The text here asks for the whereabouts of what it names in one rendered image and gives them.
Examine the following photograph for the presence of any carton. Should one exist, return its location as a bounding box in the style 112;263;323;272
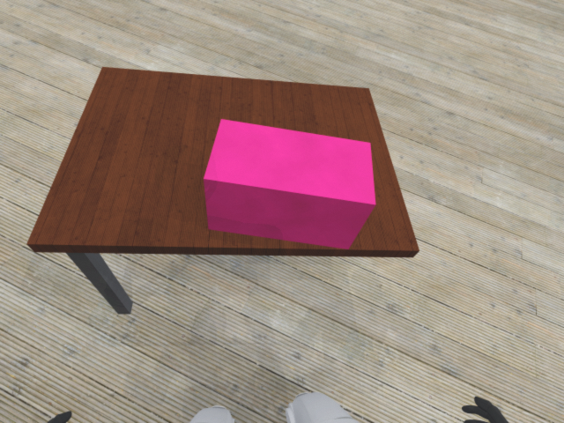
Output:
204;119;375;249

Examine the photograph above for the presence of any table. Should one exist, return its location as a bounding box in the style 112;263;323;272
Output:
26;67;419;315

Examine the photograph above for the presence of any robot right thigh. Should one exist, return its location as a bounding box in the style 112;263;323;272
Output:
286;392;359;423

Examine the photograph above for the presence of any robot right hand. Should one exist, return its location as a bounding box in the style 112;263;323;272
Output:
462;397;508;423

